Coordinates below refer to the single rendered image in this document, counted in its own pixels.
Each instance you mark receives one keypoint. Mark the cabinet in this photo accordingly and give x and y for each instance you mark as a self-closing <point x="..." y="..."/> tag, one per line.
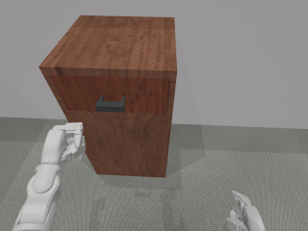
<point x="123" y="144"/>

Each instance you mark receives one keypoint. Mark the drawer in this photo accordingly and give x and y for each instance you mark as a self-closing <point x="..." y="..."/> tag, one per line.
<point x="142" y="95"/>

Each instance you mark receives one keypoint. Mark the right robot hand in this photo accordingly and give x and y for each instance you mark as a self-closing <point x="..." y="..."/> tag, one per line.
<point x="247" y="220"/>

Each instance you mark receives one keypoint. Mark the left robot hand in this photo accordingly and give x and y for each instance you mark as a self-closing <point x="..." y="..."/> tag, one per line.
<point x="58" y="150"/>

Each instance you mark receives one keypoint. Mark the handle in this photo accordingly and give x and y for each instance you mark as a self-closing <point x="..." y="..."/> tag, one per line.
<point x="110" y="106"/>

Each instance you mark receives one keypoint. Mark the robot left forearm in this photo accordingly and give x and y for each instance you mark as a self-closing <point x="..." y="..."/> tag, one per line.
<point x="43" y="191"/>

